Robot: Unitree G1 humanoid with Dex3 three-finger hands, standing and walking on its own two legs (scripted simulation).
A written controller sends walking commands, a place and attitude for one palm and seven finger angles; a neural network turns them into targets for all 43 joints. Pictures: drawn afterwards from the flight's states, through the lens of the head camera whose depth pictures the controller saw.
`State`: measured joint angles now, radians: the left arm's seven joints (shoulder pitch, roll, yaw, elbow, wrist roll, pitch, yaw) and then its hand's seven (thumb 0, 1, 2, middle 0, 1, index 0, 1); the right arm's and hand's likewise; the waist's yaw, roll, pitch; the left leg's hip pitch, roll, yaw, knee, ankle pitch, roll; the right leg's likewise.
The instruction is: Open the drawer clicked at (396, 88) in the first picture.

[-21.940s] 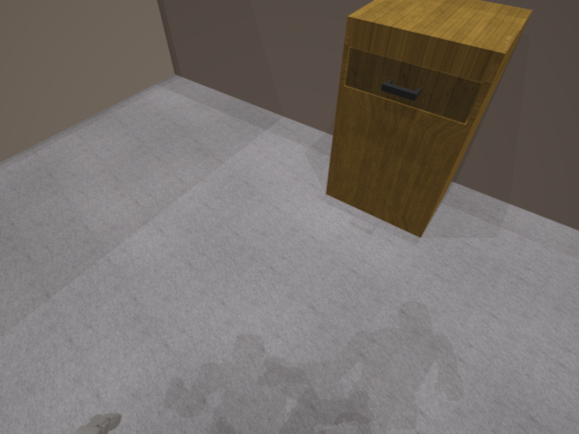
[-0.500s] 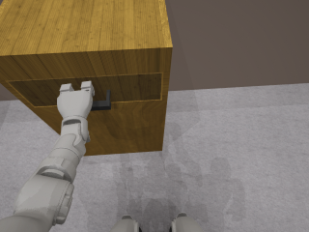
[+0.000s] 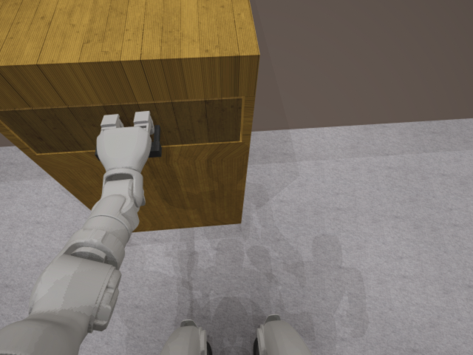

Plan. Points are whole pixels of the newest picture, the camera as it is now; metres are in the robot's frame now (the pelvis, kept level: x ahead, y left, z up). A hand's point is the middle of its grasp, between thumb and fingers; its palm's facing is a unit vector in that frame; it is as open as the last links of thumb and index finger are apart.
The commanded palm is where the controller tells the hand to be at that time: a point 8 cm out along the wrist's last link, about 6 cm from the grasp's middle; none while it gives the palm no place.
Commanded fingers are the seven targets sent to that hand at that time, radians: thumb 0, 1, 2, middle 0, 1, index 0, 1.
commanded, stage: lower the fingers behind the handle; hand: left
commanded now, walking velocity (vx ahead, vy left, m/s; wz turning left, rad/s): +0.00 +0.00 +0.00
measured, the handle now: (130, 141) +0.52 +0.19 -0.03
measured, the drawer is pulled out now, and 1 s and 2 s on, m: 0.00 0.00 0.03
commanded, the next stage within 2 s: close the thumb around the handle in 0.72 s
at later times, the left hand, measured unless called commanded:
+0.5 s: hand (133, 169) +0.47 +0.18 -0.06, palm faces +0.01 -0.01 -1.00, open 13.8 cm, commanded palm +0.45 +0.17 +0.00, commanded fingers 0.00 -0.50 0.30 -0.30 -1.20 -0.30 -1.20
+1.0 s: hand (135, 170) +0.47 +0.18 -0.05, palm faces -0.01 -0.03 -1.00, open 13.0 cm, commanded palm +0.45 +0.17 +0.00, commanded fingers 0.00 0.06 0.54 -0.34 -1.26 -0.34 -1.26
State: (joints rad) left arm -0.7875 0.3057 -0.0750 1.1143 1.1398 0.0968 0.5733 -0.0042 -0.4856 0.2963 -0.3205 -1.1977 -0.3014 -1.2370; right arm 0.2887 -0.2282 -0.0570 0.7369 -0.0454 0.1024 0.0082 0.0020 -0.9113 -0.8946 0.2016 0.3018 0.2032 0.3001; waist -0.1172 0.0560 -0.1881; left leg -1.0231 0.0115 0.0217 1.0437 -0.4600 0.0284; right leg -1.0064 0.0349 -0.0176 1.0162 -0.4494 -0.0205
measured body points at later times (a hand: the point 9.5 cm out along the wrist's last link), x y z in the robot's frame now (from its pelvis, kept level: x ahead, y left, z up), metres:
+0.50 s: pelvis -0.01 +0.00 -0.02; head +0.13 +0.00 +0.41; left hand +0.47 +0.18 +0.00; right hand +0.02 -0.27 -0.16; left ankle +0.01 +0.10 -0.66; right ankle +0.01 -0.11 -0.66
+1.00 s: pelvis +0.00 +0.00 -0.02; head +0.13 +0.00 +0.41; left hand +0.46 +0.18 +0.00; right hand +0.02 -0.27 -0.15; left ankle +0.01 +0.10 -0.66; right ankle +0.01 -0.11 -0.66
